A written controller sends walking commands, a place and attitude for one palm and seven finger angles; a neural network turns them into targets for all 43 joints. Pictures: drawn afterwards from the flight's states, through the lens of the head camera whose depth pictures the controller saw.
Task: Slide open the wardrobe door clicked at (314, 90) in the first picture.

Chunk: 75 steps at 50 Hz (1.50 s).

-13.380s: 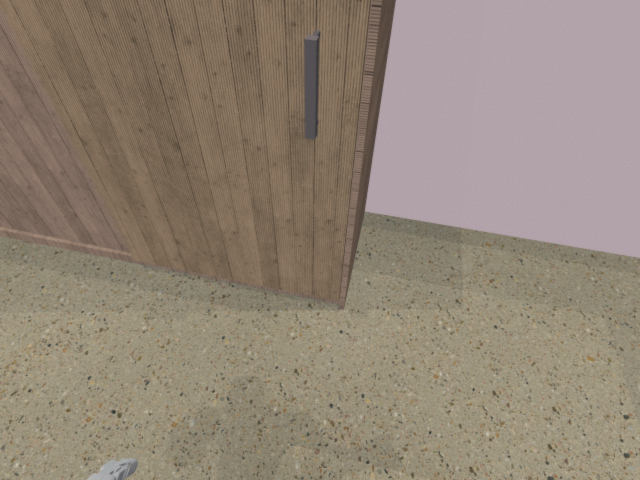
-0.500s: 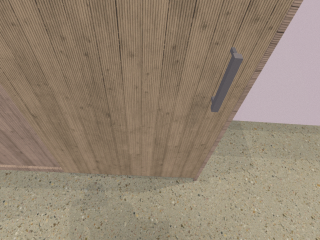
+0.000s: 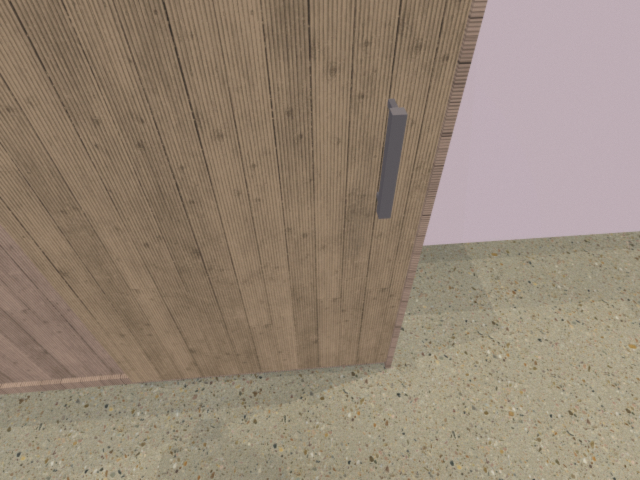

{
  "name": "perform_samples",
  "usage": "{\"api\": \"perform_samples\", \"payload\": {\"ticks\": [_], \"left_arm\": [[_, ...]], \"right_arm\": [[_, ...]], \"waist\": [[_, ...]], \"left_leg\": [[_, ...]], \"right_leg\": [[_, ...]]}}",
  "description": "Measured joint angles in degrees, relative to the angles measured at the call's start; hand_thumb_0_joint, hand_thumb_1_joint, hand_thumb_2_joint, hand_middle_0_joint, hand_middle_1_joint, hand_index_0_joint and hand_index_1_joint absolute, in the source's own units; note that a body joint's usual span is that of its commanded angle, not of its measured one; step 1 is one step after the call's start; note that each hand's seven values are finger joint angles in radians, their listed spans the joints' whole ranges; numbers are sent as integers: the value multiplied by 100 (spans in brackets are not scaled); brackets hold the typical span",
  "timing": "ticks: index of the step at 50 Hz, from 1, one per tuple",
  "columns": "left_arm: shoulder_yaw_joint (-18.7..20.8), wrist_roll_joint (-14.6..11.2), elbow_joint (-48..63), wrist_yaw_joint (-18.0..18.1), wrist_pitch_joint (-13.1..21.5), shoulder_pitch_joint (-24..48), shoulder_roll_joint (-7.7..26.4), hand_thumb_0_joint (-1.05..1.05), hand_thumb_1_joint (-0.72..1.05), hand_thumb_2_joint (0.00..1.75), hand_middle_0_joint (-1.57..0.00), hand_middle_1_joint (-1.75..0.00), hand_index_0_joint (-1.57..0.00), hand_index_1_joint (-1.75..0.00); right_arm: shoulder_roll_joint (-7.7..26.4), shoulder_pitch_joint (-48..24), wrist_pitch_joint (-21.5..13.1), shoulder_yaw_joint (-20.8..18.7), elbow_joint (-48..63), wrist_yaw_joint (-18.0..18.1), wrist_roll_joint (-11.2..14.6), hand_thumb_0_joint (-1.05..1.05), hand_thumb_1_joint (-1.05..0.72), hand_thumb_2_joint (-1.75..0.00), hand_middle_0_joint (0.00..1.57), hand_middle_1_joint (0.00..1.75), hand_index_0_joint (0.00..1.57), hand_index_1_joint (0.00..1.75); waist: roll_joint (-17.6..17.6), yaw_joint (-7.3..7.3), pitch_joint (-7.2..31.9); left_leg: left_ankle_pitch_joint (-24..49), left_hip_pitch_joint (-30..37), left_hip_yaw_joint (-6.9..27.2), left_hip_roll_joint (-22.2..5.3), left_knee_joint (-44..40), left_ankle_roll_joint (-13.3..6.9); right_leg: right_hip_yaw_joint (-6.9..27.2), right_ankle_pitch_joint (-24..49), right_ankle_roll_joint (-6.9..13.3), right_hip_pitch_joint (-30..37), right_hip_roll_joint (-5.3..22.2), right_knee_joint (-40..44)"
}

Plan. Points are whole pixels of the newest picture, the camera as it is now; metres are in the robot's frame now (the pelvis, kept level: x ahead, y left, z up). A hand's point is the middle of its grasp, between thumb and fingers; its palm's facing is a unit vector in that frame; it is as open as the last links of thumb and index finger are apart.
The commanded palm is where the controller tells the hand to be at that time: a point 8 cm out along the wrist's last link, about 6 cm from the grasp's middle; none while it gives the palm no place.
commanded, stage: come to a stop and stand still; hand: right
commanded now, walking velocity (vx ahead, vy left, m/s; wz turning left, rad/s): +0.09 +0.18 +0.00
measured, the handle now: (387, 162) +0.60 -0.10 +0.09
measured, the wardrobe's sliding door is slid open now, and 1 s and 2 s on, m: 0.00 0.00 0.00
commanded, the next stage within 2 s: look again from close up in 0.58 s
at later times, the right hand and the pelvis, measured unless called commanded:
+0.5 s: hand out of the picture +0.07 -0.14 -0.18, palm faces +0.07 +0.98 -0.20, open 7.3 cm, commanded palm none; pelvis +0.03 +0.04 -0.01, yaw -2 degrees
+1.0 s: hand out of the picture -0.01 -0.17 -0.17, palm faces +0.05 +0.97 -0.22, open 7.4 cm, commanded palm none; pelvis +0.00 +0.01 +0.00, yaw -1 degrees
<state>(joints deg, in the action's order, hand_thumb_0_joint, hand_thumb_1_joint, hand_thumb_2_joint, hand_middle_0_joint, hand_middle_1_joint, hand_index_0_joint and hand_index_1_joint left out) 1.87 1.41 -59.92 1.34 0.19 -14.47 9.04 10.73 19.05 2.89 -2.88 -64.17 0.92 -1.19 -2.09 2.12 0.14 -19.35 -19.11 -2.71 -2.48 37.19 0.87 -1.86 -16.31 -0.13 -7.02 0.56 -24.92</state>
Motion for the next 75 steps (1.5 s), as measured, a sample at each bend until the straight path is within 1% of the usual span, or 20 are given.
{"api": "perform_samples", "payload": {"ticks": [3, 6, 9, 11, 12, 14, 15, 17, 19, 20, 22, 23, 25, 27, 35, 42, 50, 58, 66, 75], "left_arm": [[-51, 4, -90, 70, 12, -175, -110, 0, 92, 90, -20, -30, -20, -30], [-74, 10, -172, 77, 32, -295, -172, 0, 92, 90, -20, -30, -20, -30], [-72, 22, -253, 87, 37, -362, -205, 0, 92, 90, -20, -30, -20, -30], [-68, 3, -326, 93, 32, -406, -212, 0, 91, 90, -21, -30, -20, -30], [-82, -8, -334, 76, -14, -392, -178, 0, 91, 90, -21, -30, -20, -30], [-75, -4, -220, 52, -62, -407, -110, 0, 91, 90, -21, -30, -20, -30], [-66, 0, -176, 55, -49, -434, -87, 0, 91, 90, -21, -30, -20, -30], [-47, 2, -116, 57, -61, -485, -56, 1, 91, 90, -21, -30, -20, -30], [-25, -12, -67, 61, -92, -507, -36, 1, 90, 90, -20, -30, -20, -30], [-13, -24, -42, 67, -102, -498, -24, 1, 90, 90, -20, -30, -20, -30], [4, -41, 16, 76, -88, -456, 10, 1, 90, 90, -20, -30, -20, -30], [7, -43, 29, 79, -64, -424, 17, 0, 90, 90, -20, -30, -20, -30], [-14, -35, 9, 82, -26, -335, -35, 0, 91, 90, -20, -30, -20, -30], [-47, -27, 38, 77, 18, -273, -60, 0, 91, 90, -20, -30, -20, -30], [-105, -36, 77, 74, 63, 37, 54, 0, 91, 90, -20, -30, -20, -30], [-157, -40, -26, 10, 46, 38, 118, 0, 91, 90, -20, -30, -20, -30], [-175, -46, -221, -36, 2, -181, 180, 0, 90, 90, -20, -30, -20, -30], [-170, -46, -375, -42, -19, -468, 175, 0, 90, 90, -20, -30, -20, -30], [-160, -49, -407, -42, -28, -611, 71, 0, 90, 90, -20, -30, -20, -30], [-152, -58, -326, -49, -29, -542, -82, 0, 90, 90, -20, -30, -20, -30]], "right_arm": [[8, 19, -15, 2, -35, -58, -20, 1, -91, -90, 20, 30, 20, 30], [-23, -31, -56, 16, -1, -92, -8, 1, -91, -90, 20, 30, 20, 30], [-85, -174, -90, 54, 48, -93, 25, 1, -91, -90, 20, 30, 20, 30], [-125, -261, -174, 81, 91, -79, 47, 1, -91, -90, 20, 30, 20, 30], [-159, -302, -222, 127, 147, -63, 31, 1, -91, -90, 20, 30, 20, 30], [-232, -320, -290, 166, 312, -16, -4, 1, -91, -90, 20, 30, 20, 30], [-247, -320, -305, 171, 359, 30, -14, 1, -91, -90, 20, 30, 20, 30], [-246, -298, -316, 159, 457, 91, -17, 1, -92, -90, 20, 30, 20, 30], [-235, -280, -320, 144, 553, 132, -19, 1, -92, -90, 20, 30, 20, 30], [-230, -277, -320, 141, 598, 148, -18, 1, -92, -90, 20, 30, 20, 30], [-225, -283, -317, 153, 670, 168, -7, 1, -93, -90, 20, 30, 21, 30], [-217, -287, -317, 164, 691, 175, 4, 1, -93, -90, 20, 30, 21, 30], [-153, -285, -302, 156, 667, 201, 33, 1, -93, -90, 20, 30, 21, 30], [-116, -268, -294, 167, 647, 205, 47, 1, -93, -90, 20, 30, 21, 30], [-126, -192, -364, 263, 618, 152, 66, 1, -92, -90, 20, 30, 21, 30], [-55, -69, -347, 287, 529, 132, 59, 1, -91, -90, 20, 30, 20, 30], [-3, 104, -321, 299, 395, 125, 50, 1, -90, -90, 20, 30, 20, 30], [-45, 204, -287, 302, 307, 129, 30, 1, -90, -90, 20, 30, 20, 30], [-163, 250, -266, 303, 283, 142, -1, 1, -90, -90, 20, 30, 20, 30], [-335, 358, -271, 315, 282, 161, -18, 1, -90, -90, 20, 30, 20, 30]], "waist": [[-5, -66, 64], [-2, -118, 10], [56, -209, -128], [91, -237, -209], [192, -242, -291], [368, -327, -362], [405, -369, -349], [419, -403, -268], [393, -392, -173], [381, -379, -136], [389, -365, -91], [382, -358, -74], [216, -325, -6], [134, -293, 81], [267, -224, 81], [277, -185, 11], [247, -196, -35], [200, -234, -38], [181, -250, -30], [206, -231, -5]], "left_leg": [[-59, -136, 71, 58, 706, 36], [-97, -153, 69, 35, 845, 91], [-184, 52, 20, 17, 264, 113], [304, 349, -1, 15, -533, 114], [486, 407, -38, 102, -679, -29], [455, 347, -137, 257, -601, -284], [393, 336, -187, 295, -568, -358], [313, 377, -275, 359, -581, -437], [291, 468, -351, 418, -648, -475], [287, 519, -384, 448, -677, -489], [262, 619, -457, 517, -698, -501], [231, 659, -483, 544, -673, -497], [177, 738, -432, 495, -643, -477], [207, 814, -383, 478, -733, -457], [455, 976, -293, 421, -1041, -371], [665, 1008, -253, 342, -1212, -309], [912, 953, -214, 280, -1389, -241], [1051, 820, -180, 191, -1416, -157], [1079, 679, -144, 80, -1317, -77], [1082, 568, -98, 32, -1241, -28]], "right_leg": [[23, 128, 14, 129, -21, 281], [-2, 197, 2, 180, -53, 431], [-10, 141, -51, 134, -45, 351], [-27, -10, -119, 28, -36, 99], [-12, -138, -165, -62, 51, -131], [101, -301, -109, -299, 192, -543], [150, -333, -72, -394, 207, -695], [193, -523, -9, -573, 200, -1099], [152, -678, 35, -710, 181, -1436], [115, -680, 43, -738, 174, -1470], [40, -441, 44, -692, 163, -1209], [23, -371, 54, -615, 169, -1058], [-36, -438, 67, -445, 118, -916], [-85, -411, 72, -332, 94, -772], [-178, -180, 146, -136, 17, -432], [-222, 56, 221, -74, -72, -197], [-268, 273, 306, -136, -142, -43], [-307, 402, 399, -260, -231, 3], [-343, 473, 486, -352, -338, 18], [-388, 472, 534, -443, -381, -33]]}}
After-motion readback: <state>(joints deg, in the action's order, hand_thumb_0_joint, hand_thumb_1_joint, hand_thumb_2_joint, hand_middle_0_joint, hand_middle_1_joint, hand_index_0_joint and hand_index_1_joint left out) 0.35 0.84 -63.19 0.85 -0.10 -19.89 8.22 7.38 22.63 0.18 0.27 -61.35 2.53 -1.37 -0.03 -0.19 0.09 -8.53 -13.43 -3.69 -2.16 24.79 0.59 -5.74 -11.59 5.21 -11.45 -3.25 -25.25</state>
